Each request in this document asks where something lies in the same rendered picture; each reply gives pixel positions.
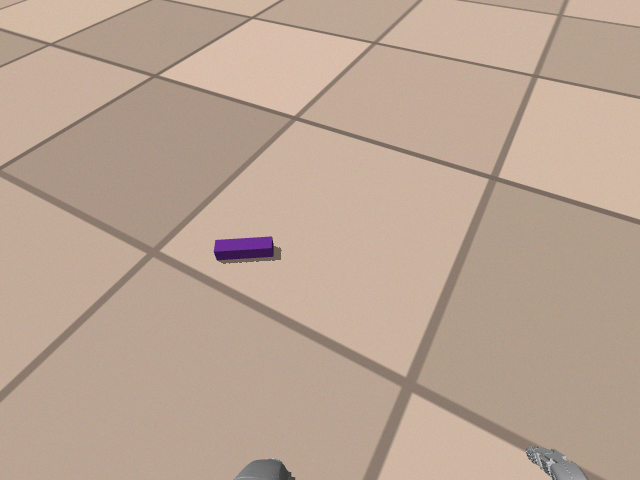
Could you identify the carton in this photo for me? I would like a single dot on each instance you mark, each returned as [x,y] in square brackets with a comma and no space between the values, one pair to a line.
[243,248]

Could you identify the right robot hand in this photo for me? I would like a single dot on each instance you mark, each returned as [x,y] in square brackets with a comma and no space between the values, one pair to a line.
[555,464]

